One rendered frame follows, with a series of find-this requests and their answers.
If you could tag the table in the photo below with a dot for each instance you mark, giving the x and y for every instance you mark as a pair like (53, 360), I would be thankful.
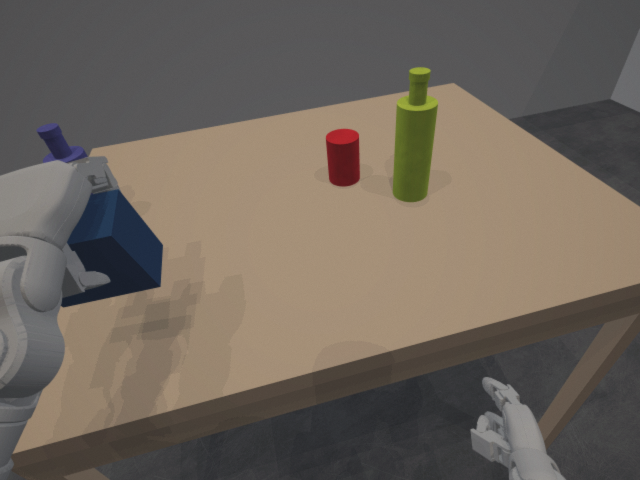
(280, 290)

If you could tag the left robot hand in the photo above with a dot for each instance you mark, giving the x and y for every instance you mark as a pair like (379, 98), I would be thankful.
(46, 201)

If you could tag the right robot hand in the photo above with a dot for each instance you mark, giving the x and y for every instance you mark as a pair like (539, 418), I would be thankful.
(495, 437)

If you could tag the left robot forearm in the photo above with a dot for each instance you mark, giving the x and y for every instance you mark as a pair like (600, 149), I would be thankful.
(31, 344)

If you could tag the right robot forearm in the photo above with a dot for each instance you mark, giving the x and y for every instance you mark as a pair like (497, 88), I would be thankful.
(532, 464)

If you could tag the sponge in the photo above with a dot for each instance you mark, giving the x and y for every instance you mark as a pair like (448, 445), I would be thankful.
(111, 238)

